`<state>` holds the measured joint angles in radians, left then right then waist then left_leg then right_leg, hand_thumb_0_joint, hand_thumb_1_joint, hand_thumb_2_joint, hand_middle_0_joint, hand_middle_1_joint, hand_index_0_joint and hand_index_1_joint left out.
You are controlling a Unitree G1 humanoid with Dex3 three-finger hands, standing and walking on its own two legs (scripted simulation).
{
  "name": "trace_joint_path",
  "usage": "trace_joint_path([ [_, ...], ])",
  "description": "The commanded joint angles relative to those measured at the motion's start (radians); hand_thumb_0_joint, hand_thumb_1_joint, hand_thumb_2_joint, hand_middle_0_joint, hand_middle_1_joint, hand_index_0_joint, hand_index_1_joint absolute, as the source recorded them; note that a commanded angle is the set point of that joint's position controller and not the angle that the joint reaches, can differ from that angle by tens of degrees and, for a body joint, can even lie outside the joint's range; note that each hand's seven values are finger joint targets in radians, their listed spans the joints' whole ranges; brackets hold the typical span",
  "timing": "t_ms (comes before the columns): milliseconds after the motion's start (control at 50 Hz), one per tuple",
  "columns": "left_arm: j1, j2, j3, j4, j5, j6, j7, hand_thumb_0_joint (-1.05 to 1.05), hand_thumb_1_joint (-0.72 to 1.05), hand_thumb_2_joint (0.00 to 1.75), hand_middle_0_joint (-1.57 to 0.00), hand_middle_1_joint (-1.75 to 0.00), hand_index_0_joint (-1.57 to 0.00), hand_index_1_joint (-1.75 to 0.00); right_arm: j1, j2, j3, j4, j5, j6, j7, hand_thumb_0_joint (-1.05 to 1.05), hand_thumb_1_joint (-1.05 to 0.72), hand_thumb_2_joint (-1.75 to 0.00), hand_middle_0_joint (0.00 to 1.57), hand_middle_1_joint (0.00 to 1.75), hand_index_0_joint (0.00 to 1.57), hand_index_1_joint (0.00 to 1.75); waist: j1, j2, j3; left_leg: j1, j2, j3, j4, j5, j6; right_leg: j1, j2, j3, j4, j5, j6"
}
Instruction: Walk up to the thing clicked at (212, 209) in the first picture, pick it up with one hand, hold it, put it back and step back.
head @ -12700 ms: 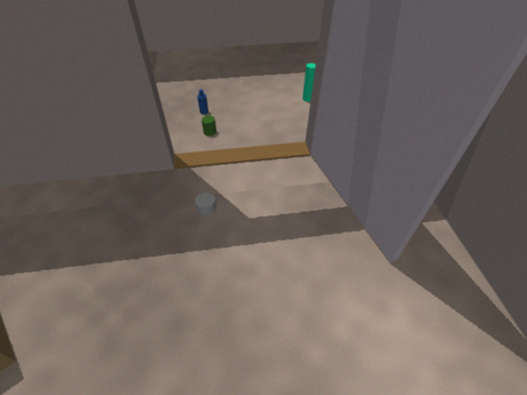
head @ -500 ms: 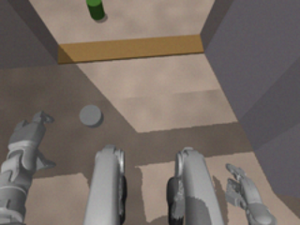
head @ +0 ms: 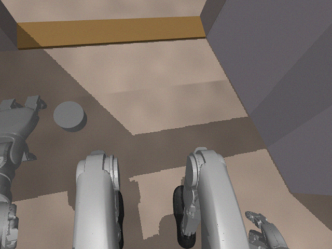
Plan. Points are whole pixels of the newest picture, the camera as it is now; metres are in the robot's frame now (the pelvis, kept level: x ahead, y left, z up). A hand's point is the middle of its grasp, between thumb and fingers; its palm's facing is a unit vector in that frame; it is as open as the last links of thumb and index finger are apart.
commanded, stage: rise first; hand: left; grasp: from above
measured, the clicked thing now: (71, 117) +0.48 +0.30 -0.34
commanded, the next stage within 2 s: approach in 1.08 s
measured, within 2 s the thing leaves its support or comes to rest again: neither
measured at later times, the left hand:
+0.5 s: hand (41, 127) +0.40 +0.33 -0.20, palm faces -0.46 -0.09 -0.89, open 14.2 cm
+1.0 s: hand (47, 126) +0.41 +0.32 -0.23, palm faces -0.46 -0.09 -0.89, open 14.2 cm
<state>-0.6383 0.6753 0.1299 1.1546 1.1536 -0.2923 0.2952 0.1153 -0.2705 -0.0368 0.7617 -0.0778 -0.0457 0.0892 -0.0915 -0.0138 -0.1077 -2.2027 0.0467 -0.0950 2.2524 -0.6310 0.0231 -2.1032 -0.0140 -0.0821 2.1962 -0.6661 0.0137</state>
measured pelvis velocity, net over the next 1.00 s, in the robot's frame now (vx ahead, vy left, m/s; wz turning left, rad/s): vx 0.01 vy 0.00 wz -0.03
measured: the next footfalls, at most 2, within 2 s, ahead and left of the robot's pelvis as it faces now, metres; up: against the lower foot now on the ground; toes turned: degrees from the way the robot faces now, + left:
none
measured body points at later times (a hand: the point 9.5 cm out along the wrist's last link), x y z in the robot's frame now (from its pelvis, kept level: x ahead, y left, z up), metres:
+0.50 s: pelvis +0.01 +0.00 -0.04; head +0.24 +0.06 +0.35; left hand +0.42 +0.33 -0.15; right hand +0.11 -0.28 -0.16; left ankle +0.10 +0.12 -0.34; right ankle +0.10 -0.12 -0.34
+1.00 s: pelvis +0.01 +0.00 -0.05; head +0.25 +0.06 +0.33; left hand +0.43 +0.32 -0.17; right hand +0.11 -0.28 -0.17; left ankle +0.10 +0.12 -0.34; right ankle +0.10 -0.12 -0.34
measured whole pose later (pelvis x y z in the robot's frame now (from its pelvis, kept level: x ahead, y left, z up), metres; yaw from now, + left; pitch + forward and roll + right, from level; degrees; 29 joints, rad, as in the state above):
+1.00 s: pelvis +0.01 +0.00 -0.05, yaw -2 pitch +33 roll -7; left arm -0.78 0.73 0.18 1.35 1.27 -0.31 0.43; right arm 0.08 -0.26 0.00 0.78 -0.16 -0.05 0.14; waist -0.14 -0.03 -0.04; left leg -2.33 0.05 -0.13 2.42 -0.68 0.01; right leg -2.23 0.00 -0.10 2.36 -0.71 0.01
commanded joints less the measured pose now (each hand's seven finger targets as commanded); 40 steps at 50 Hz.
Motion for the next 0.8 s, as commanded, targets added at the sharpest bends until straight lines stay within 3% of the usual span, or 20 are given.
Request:
trace_joint_path([
  [0, -0.287, 0.292, 0.047, -0.105, 0.024, -0.011, 0.074, 0.0, -0.57, 1.04, -0.06, -0.98, -0.05, -0.99, 0.125, -0.228, -0.064, -0.04, -0.009, -0.015, -0.004, 0.0, -0.9, -0.9, 0.2, 0.3, 0.2, 0.3, 0.008, 0.241, -0.594, 0.55, -0.032, 0.022, -0.258, 0.031, -0.007, 0.149, 0.039, -0.052, -0.2, 0.07, -0.055],
  [180, -0.342, 0.324, 0.054, -0.027, 0.089, -0.021, 0.124, 0.0, -0.56, 1.02, -0.06, -1.01, -0.06, -1.01, 0.128, -0.225, -0.056, -0.025, -0.037, -0.008, 0.01, 0.0, -0.9, -0.9, 0.2, 0.3, 0.2, 0.3, -0.001, 0.221, -0.607, 0.492, -0.037, 0.041, -0.188, 0.048, 0.002, 0.14, 0.046, -0.052, -0.173, 0.082, -0.054],
  [220, -0.338, 0.321, 0.06, -0.008, 0.095, -0.021, 0.13, 0.0, -0.55, 1.01, -0.06, -1.02, -0.06, -1.01, 0.136, -0.223, -0.054, -0.021, -0.043, -0.008, 0.012, 0.0, -0.9, -0.9, 0.2, 0.3, 0.2, 0.3, -0.007, 0.212, -0.635, 0.494, -0.037, 0.046, -0.16, 0.098, 0.004, 0.163, 0.05, -0.053, -0.159, 0.128, -0.05],
  [340, -0.363, 0.314, 0.062, 0.045, 0.09, -0.018, 0.147, 0.0, -0.56, 1.01, -0.06, -1.02, -0.06, -1.02, 0.145, -0.216, -0.048, -0.012, -0.056, -0.009, 0.02, 0.0, -0.9, -0.9, 0.2, 0.3, 0.2, 0.3, -0.024, 0.182, -0.612, 0.442, -0.036, 0.053, -0.129, 0.099, 0.011, 0.169, 0.055, -0.053, -0.153, 0.136, -0.048],
  [420, -0.377, 0.341, 0.071, 0.05, 0.091, -0.017, 0.155, 0.0, -0.54, 0.99, -0.06, -1.04, -0.07, -1.03, 0.141, -0.216, -0.045, -0.005, -0.063, -0.011, 0.023, 0.0, -0.9, -0.9, 0.2, 0.3, 0.2, 0.3, -0.019, 0.185, -0.619, 0.403, -0.035, 0.062, -0.108, 0.094, 0.014, 0.189, 0.057, -0.047, -0.148, 0.137, -0.045],
  [560, -0.375, 0.338, 0.078, 0.038, 0.094, -0.015, 0.165, 0.0, -0.56, 1.01, -0.06, -1.02, -0.06, -1.01, 0.136, -0.223, -0.046, 0.002, -0.067, -0.012, 0.023, 0.0, -0.9, -0.9, 0.2, 0.3, 0.2, 0.3, -0.018, 0.252, -0.612, 0.456, -0.029, 0.038, -0.12, 0.075, 0.001, 0.113, 0.055, -0.063, -0.102, 0.111, -0.054],
  [640, -0.368, 0.324, 0.064, 0.051, 0.102, -0.012, 0.167, 0.0, -0.57, 1.03, -0.06, -1.01, -0.06, -1.02, 0.145, -0.226, -0.043, 0.002, -0.067, -0.012, 0.029, 0.0, -0.9, -0.9, 0.2, 0.3, 0.2, 0.3, -0.032, 0.259, -0.588, 0.459, -0.028, 0.029, -0.117, 0.096, -0.001, 0.1, 0.054, -0.071, -0.089, 0.137, -0.054],
  [720, -0.365, 0.341, 0.087, 0.023, 0.088, -0.014, 0.176, 0.0, -0.55, 1.0, -0.06, -1.02, -0.07, -1.02, 0.153, -0.231, -0.044, 0.001, -0.071, -0.012, 0.031, 0.0, -0.9, -0.9, 0.2, 0.3, 0.2, 0.3, -0.032, 0.236, -0.631, 0.452, -0.028, 0.043, -0.085, 0.157, 0.004, 0.152, 0.057, -0.063, -0.092, 0.199, -0.047],
  [780, -0.363, 0.336, 0.078, 0.043, 0.091, -0.013, 0.174, 0.0, -0.55, 1.0, -0.06, -1.03, -0.07, -1.02, 0.155, -0.228, -0.042, 0.004, -0.071, -0.013, 0.034, 0.0, -0.9, -0.9, 0.2, 0.3, 0.2, 0.3, -0.037, 0.232, -0.611, 0.433, -0.026, 0.048, -0.072, 0.153, 0.006, 0.154, 0.059, -0.06, -0.093, 0.2, -0.047],
])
